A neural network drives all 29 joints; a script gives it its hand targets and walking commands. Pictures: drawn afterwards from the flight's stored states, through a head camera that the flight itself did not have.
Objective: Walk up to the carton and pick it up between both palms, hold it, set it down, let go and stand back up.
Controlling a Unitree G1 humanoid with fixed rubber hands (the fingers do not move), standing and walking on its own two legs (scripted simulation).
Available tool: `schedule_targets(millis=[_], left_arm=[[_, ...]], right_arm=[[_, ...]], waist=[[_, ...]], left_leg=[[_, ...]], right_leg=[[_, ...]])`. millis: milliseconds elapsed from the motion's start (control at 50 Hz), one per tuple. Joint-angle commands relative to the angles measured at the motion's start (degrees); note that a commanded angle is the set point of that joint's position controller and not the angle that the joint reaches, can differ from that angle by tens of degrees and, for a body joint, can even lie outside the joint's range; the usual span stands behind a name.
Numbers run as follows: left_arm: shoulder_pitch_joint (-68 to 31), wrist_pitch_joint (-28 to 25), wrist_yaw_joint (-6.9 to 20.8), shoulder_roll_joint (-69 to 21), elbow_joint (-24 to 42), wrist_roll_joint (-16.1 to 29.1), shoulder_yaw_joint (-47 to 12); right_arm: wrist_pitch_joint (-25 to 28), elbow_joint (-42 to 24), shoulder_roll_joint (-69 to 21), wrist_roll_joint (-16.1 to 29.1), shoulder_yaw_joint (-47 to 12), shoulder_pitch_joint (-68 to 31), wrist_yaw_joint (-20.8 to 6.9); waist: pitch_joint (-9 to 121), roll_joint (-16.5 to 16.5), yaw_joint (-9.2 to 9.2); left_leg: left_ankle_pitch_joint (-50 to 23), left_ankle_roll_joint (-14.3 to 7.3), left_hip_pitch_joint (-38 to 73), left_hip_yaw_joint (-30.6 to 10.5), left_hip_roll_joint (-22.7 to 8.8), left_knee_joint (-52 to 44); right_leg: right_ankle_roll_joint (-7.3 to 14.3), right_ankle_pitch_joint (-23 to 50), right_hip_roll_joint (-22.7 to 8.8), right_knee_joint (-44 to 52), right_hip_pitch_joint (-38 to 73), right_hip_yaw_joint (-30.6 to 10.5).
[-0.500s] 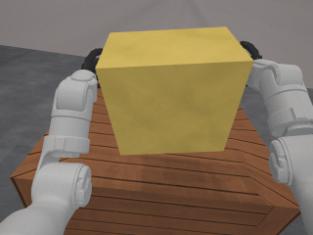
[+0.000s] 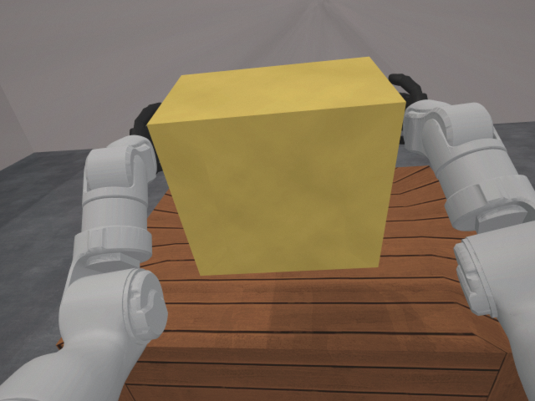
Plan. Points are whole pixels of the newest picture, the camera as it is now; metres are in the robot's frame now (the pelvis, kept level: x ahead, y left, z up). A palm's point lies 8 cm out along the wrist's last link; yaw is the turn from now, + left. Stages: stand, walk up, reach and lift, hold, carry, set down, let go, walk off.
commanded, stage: hold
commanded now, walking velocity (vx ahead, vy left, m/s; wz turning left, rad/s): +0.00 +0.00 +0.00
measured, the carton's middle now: (280, 171) +0.38 -0.01 +0.25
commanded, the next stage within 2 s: none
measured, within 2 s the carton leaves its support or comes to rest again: neither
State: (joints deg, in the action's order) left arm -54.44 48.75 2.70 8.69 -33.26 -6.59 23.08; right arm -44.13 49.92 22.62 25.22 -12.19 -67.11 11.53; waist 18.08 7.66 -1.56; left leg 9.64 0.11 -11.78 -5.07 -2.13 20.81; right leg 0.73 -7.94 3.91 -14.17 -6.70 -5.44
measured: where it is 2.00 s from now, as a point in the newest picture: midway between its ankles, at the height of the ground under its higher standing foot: outside the picture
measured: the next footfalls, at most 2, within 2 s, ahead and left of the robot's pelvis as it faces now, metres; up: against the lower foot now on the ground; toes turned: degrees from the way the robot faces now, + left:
none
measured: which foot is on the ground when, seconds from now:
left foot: down 0.00-1.00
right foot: down 0.00-1.00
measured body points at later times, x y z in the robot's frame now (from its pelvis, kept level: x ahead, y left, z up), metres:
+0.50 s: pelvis -0.01 +0.02 +0.00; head -0.10 +0.08 +0.43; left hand +0.37 +0.23 +0.26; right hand +0.38 -0.14 +0.33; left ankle +0.01 +0.14 -0.75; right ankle -0.01 -0.11 -0.75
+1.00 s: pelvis +0.00 +0.00 +0.00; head -0.12 -0.05 +0.43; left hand +0.36 +0.17 +0.33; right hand +0.38 -0.20 +0.32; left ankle +0.01 +0.14 -0.75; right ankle -0.01 -0.11 -0.75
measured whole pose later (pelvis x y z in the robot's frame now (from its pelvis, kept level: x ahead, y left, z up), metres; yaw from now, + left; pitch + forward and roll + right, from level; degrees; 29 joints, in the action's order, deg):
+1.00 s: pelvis +0.00 +0.00 +0.00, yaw +0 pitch +0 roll -1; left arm -57.5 48.7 3.1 8.7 -36.4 -8.8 24.5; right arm -44.6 52.3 22.0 23.4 -9.7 -68.3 11.2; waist 18.4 8.7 -2.0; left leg 9.6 -0.2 -11.2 -4.7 -1.8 20.4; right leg 0.6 -8.2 3.5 -14.3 -6.2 -5.1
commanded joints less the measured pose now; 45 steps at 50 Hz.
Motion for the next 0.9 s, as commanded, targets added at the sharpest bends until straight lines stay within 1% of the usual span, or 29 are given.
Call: schedule_targets(millis=[0,40,60,80,100,140,200,220,280,300,320,340,360,400,420,460,480,500,540,560,620,660,680,700,720,780,840,860,880], left_arm=[[-52.44,-4.61,10.48,-19.93,9.00,9.38,-13.75],[-51.83,-4.80,11.97,-20.64,9.76,12.48,-17.41],[-53.40,-5.31,11.92,-21.54,9.64,12.56,-17.56],[-53.75,-4.96,12.15,-19.97,7.07,11.64,-15.77],[-52.66,-5.05,12.44,-22.07,9.81,12.30,-19.06],[-52.98,-4.39,11.85,-22.59,10.58,12.15,-18.97],[-50.57,-3.66,11.65,-23.03,14.16,11.71,-19.21],[-52.87,-3.64,11.08,-24.96,15.78,11.13,-19.75],[-52.78,-3.54,9.43,-28.87,30.82,14.01,-26.32],[-55.05,-3.82,8.77,-29.19,32.16,15.31,-28.47],[-51.40,-2.52,8.00,-31.45,32.30,15.17,-29.02],[-51.68,-2.29,7.70,-32.86,32.10,16.12,-31.13],[-53.95,-2.51,7.17,-32.11,33.15,15.57,-31.37],[-51.84,-1.88,6.18,-32.50,32.31,16.43,-34.05],[-52.80,-1.90,5.66,-33.49,33.45,16.32,-33.91],[-52.61,-1.95,4.44,-33.58,32.08,14.71,-33.31],[-50.12,-1.18,4.15,-33.19,28.54,14.06,-32.96],[-51.73,-2.00,3.52,-32.29,29.66,13.91,-31.04],[-53.78,-3.13,2.40,-31.39,28.89,13.84,-29.67],[-52.92,-3.15,2.11,-32.77,27.11,14.47,-29.87],[-50.32,-3.46,1.84,-31.22,17.07,12.60,-24.25],[-55.51,-4.42,1.82,-29.27,16.81,12.50,-22.30],[-51.82,-4.47,2.28,-28.16,13.72,12.01,-19.21],[-55.24,-5.28,2.13,-28.10,18.11,11.96,-20.00],[-53.47,-5.00,2.96,-28.05,13.27,12.52,-19.38],[-53.33,-5.50,4.42,-25.51,12.78,10.19,-14.66],[-48.30,-4.21,6.88,-22.87,8.49,7.85,-10.72],[-46.20,-3.86,7.64,-21.23,8.59,8.95,-10.84],[-46.46,-3.50,8.73,-21.39,7.51,7.64,-10.17]], right_arm=[[4.15,-18.61,-45.36,7.72,1.30,-46.73,-7.90],[4.15,-20.58,-43.73,7.92,1.55,-45.62,-6.96],[4.59,-21.38,-43.47,8.48,1.67,-49.40,-7.16],[4.04,-19.00,-43.25,7.80,2.80,-49.00,-7.01],[3.85,-17.28,-41.34,7.12,4.96,-45.20,-6.74],[3.68,-16.00,-40.33,8.32,4.58,-46.28,-7.23],[3.51,-17.62,-38.01,10.66,2.74,-45.90,-7.57],[4.07,-17.90,-37.91,11.24,2.70,-46.37,-8.12],[4.99,-21.40,-35.32,12.68,4.24,-40.07,-8.82],[4.51,-20.85,-33.25,12.93,6.41,-39.87,-9.35],[4.61,-20.76,-30.89,13.24,5.51,-39.32,-10.16],[4.49,-19.80,-28.82,11.80,8.54,-37.01,-10.63],[4.48,-18.90,-29.62,11.76,8.14,-38.29,-12.00],[5.04,-19.61,-25.58,10.85,11.07,-38.63,-13.15],[5.58,-20.36,-25.48,10.99,10.45,-39.92,-14.20],[6.36,-19.74,-27.91,11.95,8.36,-42.24,-15.61],[5.76,-17.07,-26.15,12.29,9.14,-41.60,-15.99],[6.55,-20.09,-27.81,13.33,6.79,-44.22,-16.68],[7.14,-20.50,-31.10,13.74,5.21,-46.52,-17.46],[7.01,-18.45,-30.94,12.57,7.37,-46.54,-17.51],[7.51,-18.86,-34.20,11.77,5.39,-49.96,-18.31],[7.72,-16.94,-37.63,11.83,4.32,-52.06,-17.58],[7.53,-20.23,-39.34,12.19,1.31,-53.29,-17.52],[8.07,-23.60,-42.82,12.48,0.85,-54.87,-17.08],[8.21,-26.16,-43.66,12.17,0.51,-55.59,-15.94],[7.63,-27.41,-45.70,11.50,-1.55,-54.12,-13.65],[5.43,-22.13,-43.03,9.78,-0.40,-48.27,-11.51],[4.82,-21.32,-41.42,8.83,0.27,-45.29,-10.57],[4.45,-22.46,-42.15,9.32,-0.95,-47.26,-9.73]], waist=[[11.21,-20.30,3.23],[13.44,-18.77,5.99],[13.31,-14.42,4.59],[10.90,-16.91,4.96],[11.87,-11.95,7.03],[10.59,-7.83,6.23],[11.67,-6.46,5.57],[14.22,-1.96,4.78],[22.50,3.89,7.88],[21.72,5.12,9.37],[20.17,7.15,8.83],[18.10,9.51,11.03],[16.09,10.76,9.49],[15.26,11.82,12.49],[14.96,14.34,10.71],[15.69,12.46,7.53],[13.60,12.10,8.64],[17.63,11.46,5.71],[19.72,6.68,3.83],[20.70,6.99,4.47],[20.22,-2.74,1.05],[22.16,-6.21,1.08],[23.26,-11.15,-1.69],[28.20,-10.16,-2.14],[30.18,-12.61,-0.65],[27.14,-17.85,-2.76],[18.40,-21.71,-1.50],[18.25,-21.96,0.70],[16.39,-23.05,-0.14]], left_leg=[[-7.85,-1.81,5.92,3.69,5.46,1.00],[-7.80,-0.90,6.46,3.42,5.41,0.50],[-8.80,-1.05,6.02,2.89,5.02,0.97],[-9.18,-0.80,5.45,3.13,5.64,1.09],[-7.40,-0.48,5.91,2.32,4.60,0.06],[-8.45,0.41,7.33,2.30,4.07,-0.72],[-13.44,1.74,9.58,1.97,4.13,-0.22],[-13.77,2.28,9.82,2.15,3.83,-0.18],[-27.81,6.26,15.68,1.34,3.32,2.33],[-27.56,7.09,16.48,1.04,2.78,2.50],[-29.79,8.46,16.61,0.50,2.08,1.91],[-26.57,9.33,15.20,0.58,1.77,1.72],[-21.48,9.01,13.31,-0.80,0.87,-0.02],[-16.32,9.66,12.52,-1.68,0.93,-1.17],[-15.41,9.94,10.89,-2.23,-0.07,-1.97],[-14.22,8.61,10.05,-3.32,-0.67,-2.43],[-13.33,8.63,8.82,-3.08,-0.60,-1.74],[-13.88,8.15,7.83,-2.34,-0.04,-1.70],[-12.90,6.37,7.73,-1.82,0.60,-0.33],[-11.16,6.06,8.43,-2.65,0.69,-1.28],[-8.04,2.61,5.79,-0.92,1.65,-1.51],[-8.14,1.04,6.94,1.13,2.69,-0.23],[-10.18,-0.14,5.22,1.88,3.23,0.20],[-13.13,-0.68,7.31,2.33,3.76,1.15],[-12.83,-0.84,6.75,2.63,4.06,1.76],[-14.41,-1.83,6.84,2.99,4.74,1.33],[-11.50,-2.72,6.54,3.25,4.46,-0.03],[-11.81,-3.05,5.83,3.76,4.76,-0.11],[-11.32,-2.90,5.75,3.55,5.07,0.20]], right_leg=[[-3.99,8.26,-3.53,3.96,2.30,-2.01],[-3.90,11.40,-2.96,2.84,2.73,-0.61],[-3.35,11.78,-3.03,2.15,3.52,-0.95],[-3.45,10.59,-2.98,3.03,3.02,-1.31],[-2.99,8.96,-2.74,2.88,3.48,-0.84],[-2.18,9.01,-1.76,2.39,3.87,0.65],[-1.68,13.44,-1.03,1.36,5.07,1.05],[-1.00,12.90,-0.73,1.48,5.93,1.45],[-0.06,20.60,1.79,-1.00,7.65,2.77],[0.32,18.93,1.92,-0.51,5.78,3.28],[1.34,17.68,2.47,-0.67,5.53,4.13],[1.88,14.19,2.15,-0.43,4.03,4.02],[2.18,11.00,1.96,-1.54,3.31,4.35],[2.41,7.74,1.66,-1.43,0.35,4.86],[2.39,6.99,1.58,-3.02,1.57,4.71],[2.13,6.68,1.61,-3.76,2.30,4.80],[1.97,6.83,1.08,-3.19,1.17,3.99],[1.92,6.38,1.30,-4.21,2.66,3.97],[1.63,6.78,1.35,-3.87,1.92,3.31],[2.34,6.10,0.83,-3.38,1.57,2.61],[1.65,4.87,1.52,-2.17,1.11,3.37],[0.61,3.88,1.42,-1.20,-0.91,2.93],[0.32,6.89,0.98,-1.49,1.59,2.28],[-0.25,10.11,1.12,-1.76,3.13,2.02],[-0.81,14.41,1.40,-1.70,4.79,2.06],[-2.55,18.53,0.58,-1.14,6.19,0.85],[-3.02,15.96,0.75,0.68,7.42,0.14],[-3.47,19.18,-0.19,1.00,8.15,0.01],[-3.63,21.83,-0.26,0.36,9.25,-0.32]])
